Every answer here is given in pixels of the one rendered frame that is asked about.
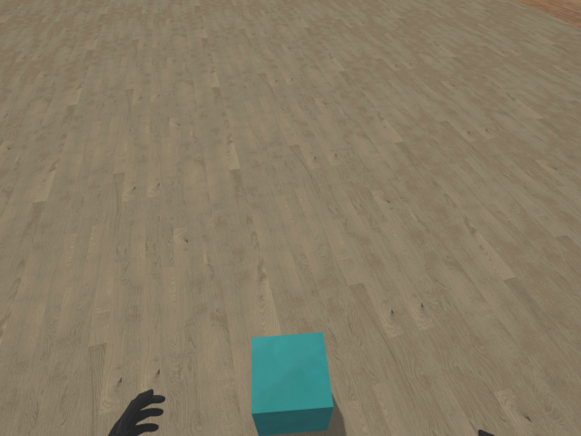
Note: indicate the robot left hand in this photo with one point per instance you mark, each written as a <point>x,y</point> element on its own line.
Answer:
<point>126,425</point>

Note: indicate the carton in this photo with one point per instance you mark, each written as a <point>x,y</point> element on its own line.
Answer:
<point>290,384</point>

